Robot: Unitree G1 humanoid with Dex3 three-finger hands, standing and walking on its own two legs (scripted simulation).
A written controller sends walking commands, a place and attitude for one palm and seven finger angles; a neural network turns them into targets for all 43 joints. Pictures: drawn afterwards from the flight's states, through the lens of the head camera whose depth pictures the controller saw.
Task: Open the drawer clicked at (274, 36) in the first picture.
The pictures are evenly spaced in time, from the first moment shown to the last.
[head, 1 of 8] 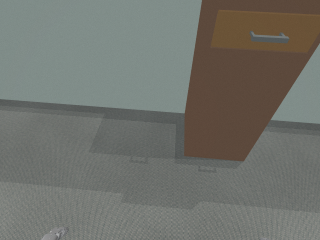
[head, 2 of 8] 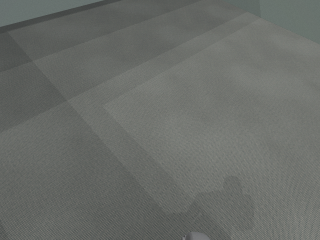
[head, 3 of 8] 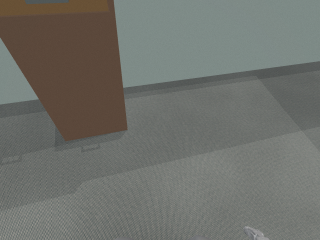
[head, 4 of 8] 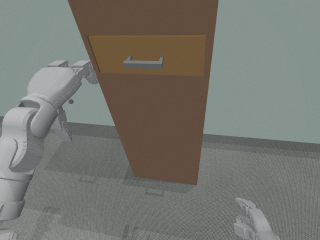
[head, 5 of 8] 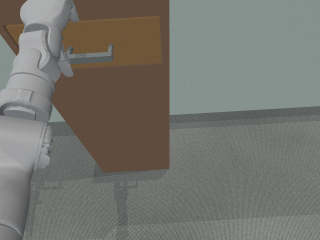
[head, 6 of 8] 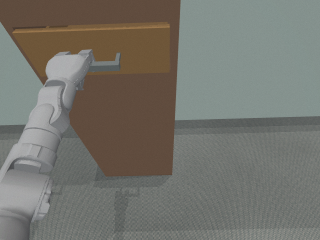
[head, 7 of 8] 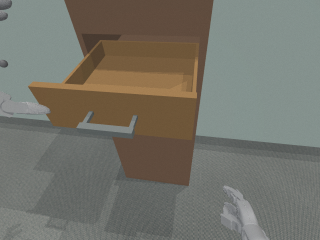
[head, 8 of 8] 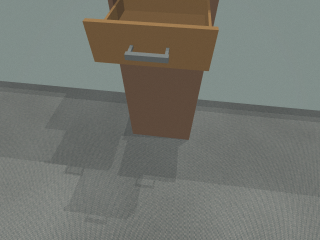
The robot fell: no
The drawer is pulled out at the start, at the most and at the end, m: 0.00 0.30 0.29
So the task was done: yes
